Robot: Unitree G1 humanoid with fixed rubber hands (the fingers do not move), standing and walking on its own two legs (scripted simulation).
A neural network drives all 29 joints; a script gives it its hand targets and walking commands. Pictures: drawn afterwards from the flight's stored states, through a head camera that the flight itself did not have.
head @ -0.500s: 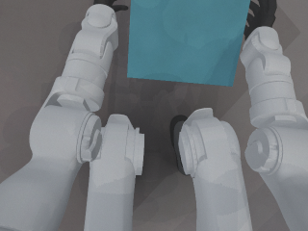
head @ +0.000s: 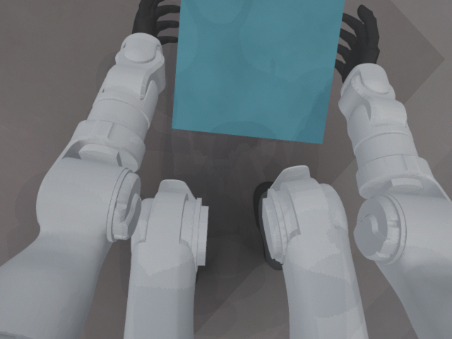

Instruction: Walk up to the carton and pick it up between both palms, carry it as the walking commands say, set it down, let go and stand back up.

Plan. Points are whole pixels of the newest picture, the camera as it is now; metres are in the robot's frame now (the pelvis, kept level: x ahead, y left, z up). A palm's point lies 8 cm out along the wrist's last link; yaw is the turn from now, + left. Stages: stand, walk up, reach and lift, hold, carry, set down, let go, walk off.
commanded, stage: set down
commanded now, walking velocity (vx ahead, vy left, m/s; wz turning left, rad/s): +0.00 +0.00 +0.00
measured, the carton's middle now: (249, 55) +0.52 -0.06 -0.24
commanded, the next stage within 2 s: none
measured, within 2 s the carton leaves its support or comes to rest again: neither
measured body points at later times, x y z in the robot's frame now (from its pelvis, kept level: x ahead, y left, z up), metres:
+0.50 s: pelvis +0.00 +0.00 +0.00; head +0.35 +0.00 +0.28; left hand +0.55 +0.09 -0.18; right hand +0.49 -0.22 -0.17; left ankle +0.10 +0.09 -0.32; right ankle +0.13 -0.12 -0.32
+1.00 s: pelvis +0.00 +0.00 +0.00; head +0.35 +0.01 +0.27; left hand +0.54 +0.10 -0.19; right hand +0.48 -0.23 -0.18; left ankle +0.10 +0.09 -0.32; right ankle +0.13 -0.12 -0.32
